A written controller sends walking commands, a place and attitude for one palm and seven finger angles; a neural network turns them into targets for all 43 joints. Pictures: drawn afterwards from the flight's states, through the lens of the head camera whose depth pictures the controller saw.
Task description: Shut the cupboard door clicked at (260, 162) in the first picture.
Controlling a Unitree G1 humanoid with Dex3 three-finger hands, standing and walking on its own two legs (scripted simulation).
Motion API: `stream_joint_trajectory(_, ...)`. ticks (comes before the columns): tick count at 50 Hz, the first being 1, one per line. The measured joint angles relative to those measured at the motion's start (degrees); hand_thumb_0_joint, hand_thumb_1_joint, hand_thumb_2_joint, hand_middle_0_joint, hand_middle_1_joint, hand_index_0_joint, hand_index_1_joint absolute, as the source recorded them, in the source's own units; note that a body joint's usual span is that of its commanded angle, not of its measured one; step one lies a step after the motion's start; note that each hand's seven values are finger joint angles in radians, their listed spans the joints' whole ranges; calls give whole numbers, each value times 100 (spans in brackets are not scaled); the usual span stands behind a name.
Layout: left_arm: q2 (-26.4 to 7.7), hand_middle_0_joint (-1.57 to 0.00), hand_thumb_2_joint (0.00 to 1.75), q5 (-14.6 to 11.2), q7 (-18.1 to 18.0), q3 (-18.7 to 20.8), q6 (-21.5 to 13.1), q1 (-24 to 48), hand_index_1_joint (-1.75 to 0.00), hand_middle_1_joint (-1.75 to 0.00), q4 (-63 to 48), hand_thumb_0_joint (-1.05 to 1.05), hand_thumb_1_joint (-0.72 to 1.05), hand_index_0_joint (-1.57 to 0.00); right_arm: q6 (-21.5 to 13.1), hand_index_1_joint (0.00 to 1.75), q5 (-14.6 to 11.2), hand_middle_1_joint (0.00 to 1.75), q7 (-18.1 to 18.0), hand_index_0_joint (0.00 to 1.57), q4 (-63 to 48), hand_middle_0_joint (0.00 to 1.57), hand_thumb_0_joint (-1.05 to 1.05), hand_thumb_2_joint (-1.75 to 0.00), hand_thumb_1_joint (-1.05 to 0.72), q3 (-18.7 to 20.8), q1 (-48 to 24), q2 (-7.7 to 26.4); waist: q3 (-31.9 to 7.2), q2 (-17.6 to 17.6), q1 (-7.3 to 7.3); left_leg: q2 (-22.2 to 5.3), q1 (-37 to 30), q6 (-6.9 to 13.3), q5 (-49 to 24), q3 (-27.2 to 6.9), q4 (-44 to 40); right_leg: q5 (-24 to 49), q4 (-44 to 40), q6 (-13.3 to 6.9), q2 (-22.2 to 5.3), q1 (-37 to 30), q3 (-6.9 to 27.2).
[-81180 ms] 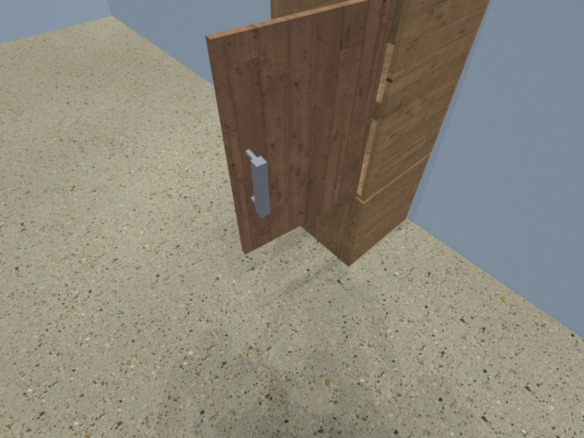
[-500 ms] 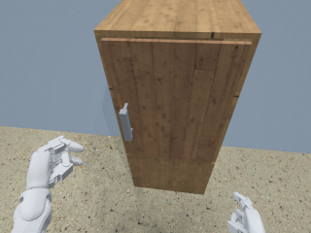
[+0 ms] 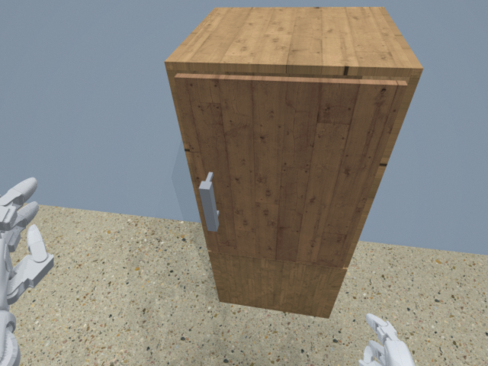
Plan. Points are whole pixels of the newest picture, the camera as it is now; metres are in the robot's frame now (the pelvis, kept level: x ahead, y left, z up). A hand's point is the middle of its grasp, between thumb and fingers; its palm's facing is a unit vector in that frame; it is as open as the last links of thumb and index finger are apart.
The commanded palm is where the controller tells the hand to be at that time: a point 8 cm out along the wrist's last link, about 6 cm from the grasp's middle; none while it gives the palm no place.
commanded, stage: draw the hand back to the body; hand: left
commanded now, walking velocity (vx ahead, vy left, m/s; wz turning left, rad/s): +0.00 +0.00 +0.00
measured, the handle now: (211, 201) +0.51 +0.17 -0.07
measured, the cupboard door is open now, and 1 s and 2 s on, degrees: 0 0 0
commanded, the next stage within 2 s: step back with the hand held close in 0.24 s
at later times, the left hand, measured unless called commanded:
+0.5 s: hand (57, 262) +0.18 +0.27 +0.16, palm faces +0.47 -0.77 -0.43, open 7.4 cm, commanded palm +0.12 +0.30 +0.17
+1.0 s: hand (18, 308) +0.13 +0.28 +0.16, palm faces +0.44 -0.76 -0.48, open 7.4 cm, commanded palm +0.07 +0.31 +0.17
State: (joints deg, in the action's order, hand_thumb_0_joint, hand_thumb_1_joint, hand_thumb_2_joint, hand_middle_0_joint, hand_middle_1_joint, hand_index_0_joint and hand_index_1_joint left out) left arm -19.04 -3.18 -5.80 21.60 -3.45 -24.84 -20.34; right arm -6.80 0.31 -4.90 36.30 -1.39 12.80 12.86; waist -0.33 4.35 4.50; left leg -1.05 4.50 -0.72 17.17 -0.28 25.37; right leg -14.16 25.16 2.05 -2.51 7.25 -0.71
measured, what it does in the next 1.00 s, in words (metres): shifts its weight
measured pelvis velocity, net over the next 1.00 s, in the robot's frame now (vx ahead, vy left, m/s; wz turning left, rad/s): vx -0.08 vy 0.01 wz -0.01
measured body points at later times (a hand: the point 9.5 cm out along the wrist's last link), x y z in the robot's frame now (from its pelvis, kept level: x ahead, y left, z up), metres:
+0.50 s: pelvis -0.02 +0.00 +0.00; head -0.03 -0.03 +0.45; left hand +0.15 +0.30 +0.18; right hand +0.16 -0.23 -0.09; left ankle -0.03 +0.13 -0.74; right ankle +0.00 -0.14 -0.74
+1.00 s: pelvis -0.08 +0.01 -0.01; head -0.07 +0.01 +0.44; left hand +0.10 +0.32 +0.18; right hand +0.08 -0.24 -0.09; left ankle -0.03 +0.13 -0.74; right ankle +0.00 -0.14 -0.74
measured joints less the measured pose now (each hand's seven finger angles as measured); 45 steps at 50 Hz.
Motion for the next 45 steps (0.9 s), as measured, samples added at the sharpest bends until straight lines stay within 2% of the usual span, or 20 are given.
stream_joint_trajectory(9, 87, -22, 90, 27, 10, -166, 20, 20, -32, -31, 75, 2, 89, -22, -41, 30, 6, 30, -39, 20, 46, 20, 1, -90, -90, 24, 11, -2, 34, -44, -60, -18, -36, -18, -50, 22, -37, 36, 6, -23, 20, -5, 22)
stream_joint_trajectory(19, 48, -21, 90, 12, 6, -92, -82, 56, -30, -30, 91, 1, 89, -21, -94, 29, -6, 30, -42, 20, 52, 20, 1, -90, -90, 23, -14, -33, 81, -16, -78, -67, -63, -55, -101, 27, -66, 96, -31, -60, 69, -28, 23)
stream_joint_trajectory(24, 41, -21, 90, 50, -35, 61, -397, -58, -30, -30, 103, 1, 89, -21, 121, 30, -15, 30, 45, 20, -91, 20, 1, -90, -90, 61, -101, 73, -50, 80, -248, -121, 460, -31, -50, -49, 217, 206, -92, -55, 123, 312, -47)
stream_joint_trajectory(29, -90, -21, 90, 51, -79, 67, -541, -364, -30, -30, -84, 1, 89, -21, 354, 30, -27, 30, 23, 20, -203, 20, 1, -90, -90, 206, -167, 171, -4, 13, -374, -22, 718, 22, -135, 27, 207, 283, -37, 17, 27, 621, 36)
stream_joint_trajectory(37, -417, -21, 90, 18, -144, 221, -511, -549, -30, -30, -338, 1, 89, -21, 628, 29, -69, 30, -61, 20, -403, 20, 1, -90, -90, 270, -131, 135, 79, -167, -432, 83, 898, 90, -261, 150, 238, 377, 116, 93, -70, 894, 174)
stream_joint_trajectory(45, -404, -21, 90, 87, -223, 273, -651, -549, -30, -30, -408, 1, 89, -21, 573, 29, -95, 30, -38, 20, -474, 20, 1, -90, -90, 183, -38, 37, 3, -241, -463, 43, 1256, 101, -323, 107, 535, 527, 230, 83, -29, 1152, 142)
